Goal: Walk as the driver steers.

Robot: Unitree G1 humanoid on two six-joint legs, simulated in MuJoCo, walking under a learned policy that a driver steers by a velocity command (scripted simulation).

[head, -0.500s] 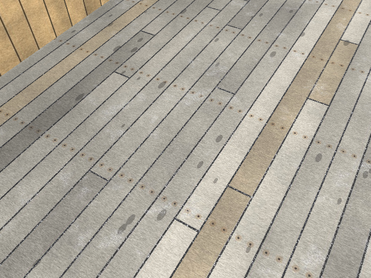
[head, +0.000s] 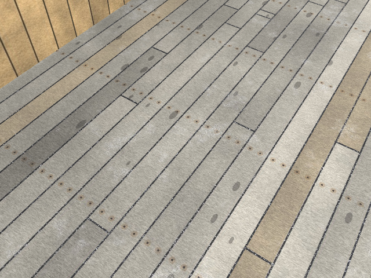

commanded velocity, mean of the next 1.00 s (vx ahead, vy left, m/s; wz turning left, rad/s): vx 0.11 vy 0.00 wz -0.37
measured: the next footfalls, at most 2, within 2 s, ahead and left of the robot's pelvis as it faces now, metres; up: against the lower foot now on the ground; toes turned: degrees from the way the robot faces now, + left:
right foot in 0.36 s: +0.29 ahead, -0.14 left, +0.00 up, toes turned -11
left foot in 0.80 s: +0.32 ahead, +0.09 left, +0.00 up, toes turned -26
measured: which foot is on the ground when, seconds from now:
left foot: down 0.00-0.38, up 0.40-0.78, down 0.80-1.00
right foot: up 0.00-0.34, down 0.36-0.80, up 0.82-1.00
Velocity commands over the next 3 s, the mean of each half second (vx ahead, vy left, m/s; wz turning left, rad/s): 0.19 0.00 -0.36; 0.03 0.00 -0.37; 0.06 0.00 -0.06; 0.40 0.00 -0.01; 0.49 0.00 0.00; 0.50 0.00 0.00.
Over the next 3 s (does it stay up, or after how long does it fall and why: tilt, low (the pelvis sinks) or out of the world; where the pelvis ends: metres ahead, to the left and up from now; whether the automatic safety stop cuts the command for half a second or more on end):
stays up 0.94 -0.35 0.01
